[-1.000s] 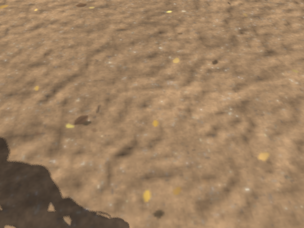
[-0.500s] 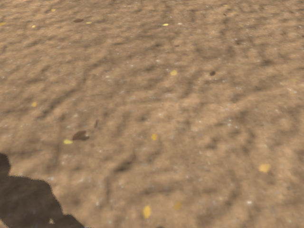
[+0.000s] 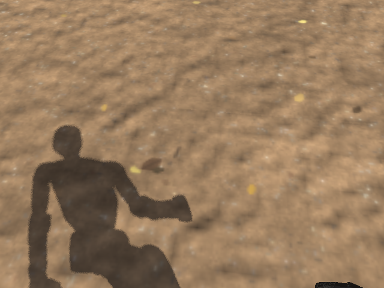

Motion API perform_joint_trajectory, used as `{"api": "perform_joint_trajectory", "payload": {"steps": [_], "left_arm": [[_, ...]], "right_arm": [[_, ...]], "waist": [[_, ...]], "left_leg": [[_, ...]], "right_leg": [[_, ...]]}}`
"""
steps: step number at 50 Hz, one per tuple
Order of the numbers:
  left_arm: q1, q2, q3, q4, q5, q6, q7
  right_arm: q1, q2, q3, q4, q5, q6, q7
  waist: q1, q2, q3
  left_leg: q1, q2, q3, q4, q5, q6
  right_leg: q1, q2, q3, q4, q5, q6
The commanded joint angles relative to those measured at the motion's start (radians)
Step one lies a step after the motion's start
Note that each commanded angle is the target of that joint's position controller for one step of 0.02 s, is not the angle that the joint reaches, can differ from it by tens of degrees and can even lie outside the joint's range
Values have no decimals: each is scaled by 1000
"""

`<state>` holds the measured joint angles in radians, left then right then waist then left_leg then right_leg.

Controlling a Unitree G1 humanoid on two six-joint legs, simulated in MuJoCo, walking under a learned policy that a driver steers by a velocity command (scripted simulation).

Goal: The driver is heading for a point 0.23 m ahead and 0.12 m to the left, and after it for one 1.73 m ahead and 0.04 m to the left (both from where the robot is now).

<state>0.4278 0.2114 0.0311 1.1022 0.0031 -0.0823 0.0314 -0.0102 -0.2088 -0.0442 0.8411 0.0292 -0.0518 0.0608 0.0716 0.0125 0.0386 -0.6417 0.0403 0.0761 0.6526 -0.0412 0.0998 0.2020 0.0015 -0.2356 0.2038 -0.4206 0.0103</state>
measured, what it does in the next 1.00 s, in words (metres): walks ahead: left foot, then right foot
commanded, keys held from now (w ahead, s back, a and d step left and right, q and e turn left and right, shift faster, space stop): w+q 0.02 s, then q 0.14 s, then no key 0.84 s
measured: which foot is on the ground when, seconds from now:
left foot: up 0.00-0.04, down 0.06-1.00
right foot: down 0.00-0.04, up 0.06-0.52, down 0.54-1.00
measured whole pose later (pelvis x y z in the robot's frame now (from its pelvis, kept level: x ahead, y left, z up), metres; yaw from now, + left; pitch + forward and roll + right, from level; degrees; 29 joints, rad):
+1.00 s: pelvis +0.26 +0.00 +0.01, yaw +12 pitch -1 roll +0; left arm 0.10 0.24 0.05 0.96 0.00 -0.02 0.02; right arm 0.21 -0.24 -0.03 0.98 0.00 0.00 -0.02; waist -0.01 0.00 0.04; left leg -0.12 -0.05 -0.07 0.51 -0.37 0.04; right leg -0.28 0.01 0.00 0.51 -0.22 0.00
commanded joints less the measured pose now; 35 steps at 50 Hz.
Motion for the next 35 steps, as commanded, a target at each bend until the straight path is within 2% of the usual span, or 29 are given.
{"api": "perform_joint_trajectory", "payload": {"steps": [1,2,3,4,5,6,7,8,9,11,13,15,18,21,23,25,26,27,28,29,30,31,33,35], "left_arm": [[-16,214,43,-59,-2,16,16],[-50,225,47,-80,-1,25,18],[-69,226,45,-109,-1,17,15],[44,63,2,-157,23,-10,-9],[-24,119,9,-178,-11,-54,-24],[-132,161,25,-222,-43,-69,-26],[-159,165,28,-232,-39,-70,-16],[-159,182,43,-223,-21,-60,-2],[-125,190,52,-221,-15,-39,2],[-100,158,55,-231,-6,-3,9],[-127,138,54,-253,8,15,19],[-172,134,52,-273,10,25,23],[-258,130,46,-297,3,33,18],[-325,138,44,-312,-4,36,9],[-346,145,45,-316,-3,34,3],[-337,148,46,-314,0,24,-4],[-305,143,45,-303,5,15,-9],[-277,176,50,-294,17,8,-8],[-263,242,61,-295,23,10,-2],[-270,206,53,-281,23,22,0],[-277,145,41,-278,14,31,-4],[-303,129,35,-277,8,36,-8],[-357,149,40,-291,3,37,-16],[-329,163,46,-271,3,31,-19]], "right_arm": [[45,-120,-43,-72,3,-9,18],[197,-177,-73,-36,1,-6,15],[332,-238,-103,-9,-4,2,-4],[320,-328,-110,-25,-24,4,-22],[347,-288,-96,-39,-35,0,-28],[286,-243,-82,-51,-38,-10,-30],[204,-203,-72,-64,-20,-21,-27],[140,-175,-64,-82,-14,-24,-24],[111,-158,-57,-90,-24,-25,-27],[114,-163,-53,-85,-34,-28,-28],[142,-184,-55,-68,-40,-31,-38],[161,-190,-53,-57,-37,-20,-53],[175,-192,-49,-47,-29,1,-69],[191,-192,-41,-31,-37,13,-77],[197,-181,-34,-20,-42,18,-77],[196,-167,-24,-12,-37,21,-77],[189,-153,-16,-9,-29,23,-78],[227,-138,-8,-4,-34,18,-79],[305,-130,-6,-1,-58,7,-76],[354,-116,-6,17,-51,6,-78],[307,-132,-4,12,-46,11,-79],[264,-144,-7,4,-40,23,-81],[249,-160,-13,20,-39,52,-85],[240,-159,-14,28,-36,63,-84]], "waist": [[-135,-143,-20],[-215,-142,-97],[-281,-84,-163],[-136,214,-293],[-183,124,-455],[-179,84,-325],[-131,-8,-202],[-89,-64,-136],[-52,-61,-120],[-25,-30,-107],[-23,9,-116],[-36,42,-138],[-69,61,-155],[-98,72,-138],[-103,81,-122],[-88,85,-119],[-58,74,-122],[-57,33,-141],[-111,-67,-196],[-132,-178,-225],[-106,-186,-228],[-104,-171,-205],[-99,-98,-138],[-82,-51,-114]], "left_leg": [[207,-93,80,13,-103,61],[408,-127,72,-45,-69,92],[681,-69,-72,-114,4,131],[1044,253,-628,-133,147,331],[1053,332,-863,-276,212,381],[941,289,-688,-289,322,320],[765,232,-538,-301,391,272],[614,189,-446,-322,413,236],[501,171,-381,-341,435,221],[372,144,-313,-365,501,217],[336,117,-255,-363,591,211],[370,101,-227,-349,595,188],[415,86,-215,-340,478,134],[442,99,-241,-340,346,114],[465,115,-270,-315,312,118],[488,124,-299,-259,314,109],[479,104,-298,-222,281,81],[445,63,-291,-189,211,34],[373,-7,-248,-131,18,-6],[293,-62,-197,-101,-213,-54],[319,-55,-178,-104,-281,-76],[342,-44,-176,-132,-250,-81],[371,-41,-195,-196,-146,-59],[384,-30,-211,-209,-82,-31]], "right_leg": [[-79,-286,9,265,1297,-100],[-144,-264,10,473,1314,-81],[-363,-210,21,749,1061,-34],[-813,16,75,1199,-79,39],[-852,57,323,1350,-201,22],[-913,-2,353,1328,-123,-2],[-898,-47,337,1237,-42,-5],[-852,-75,320,1169,-12,2],[-773,-102,322,1123,10,4],[-693,-107,305,1025,36,23],[-689,-93,287,917,106,42],[-718,-91,284,805,189,55],[-704,-86,287,628,312,57],[-670,-73,289,503,348,54],[-650,-63,291,443,298,48],[-601,-47,282,352,257,23],[-521,-42,276,233,356,1],[-399,-94,330,170,601,-28],[-249,-202,410,245,892,-81],[-191,-254,458,282,920,-184],[-232,-268,494,250,804,-212],[-277,-240,482,235,697,-188],[-351,-147,383,260,569,-115],[-364,-94,327,281,527,-73]]}}
Keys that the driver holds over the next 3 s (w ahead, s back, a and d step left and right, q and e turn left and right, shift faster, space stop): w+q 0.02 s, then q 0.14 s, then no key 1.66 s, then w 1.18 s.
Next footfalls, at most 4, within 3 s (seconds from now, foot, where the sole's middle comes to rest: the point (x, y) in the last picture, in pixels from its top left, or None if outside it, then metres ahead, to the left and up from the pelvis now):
0.06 left None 0.22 0.10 -0.76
0.54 right None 0.36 -0.10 -0.76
2.62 left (169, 217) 0.71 0.18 -0.76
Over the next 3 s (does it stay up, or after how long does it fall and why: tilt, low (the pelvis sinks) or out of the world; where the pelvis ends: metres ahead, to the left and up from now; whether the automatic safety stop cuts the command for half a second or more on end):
stays up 0.75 0.09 0.02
